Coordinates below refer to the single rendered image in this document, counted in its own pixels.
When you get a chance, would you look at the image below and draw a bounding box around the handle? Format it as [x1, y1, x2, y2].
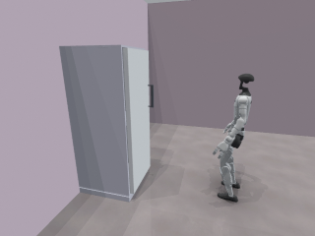
[148, 85, 154, 107]

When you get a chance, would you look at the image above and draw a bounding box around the left robot foot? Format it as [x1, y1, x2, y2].
[218, 193, 238, 203]

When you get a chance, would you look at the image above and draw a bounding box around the robot foot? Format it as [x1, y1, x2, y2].
[218, 193, 238, 203]
[221, 181, 240, 189]

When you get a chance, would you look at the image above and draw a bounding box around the robot left forearm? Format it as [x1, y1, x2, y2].
[224, 118, 244, 144]

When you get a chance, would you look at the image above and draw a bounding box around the fridge door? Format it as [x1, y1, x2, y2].
[122, 47, 151, 195]

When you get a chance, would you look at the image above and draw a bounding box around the left robot hand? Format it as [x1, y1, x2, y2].
[213, 141, 228, 159]

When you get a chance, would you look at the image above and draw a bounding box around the right robot foot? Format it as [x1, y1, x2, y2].
[221, 181, 240, 189]

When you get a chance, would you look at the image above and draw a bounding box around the right robot hand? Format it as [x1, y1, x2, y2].
[223, 123, 234, 135]

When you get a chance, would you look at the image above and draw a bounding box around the robot left upper arm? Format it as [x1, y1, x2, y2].
[237, 96, 248, 125]

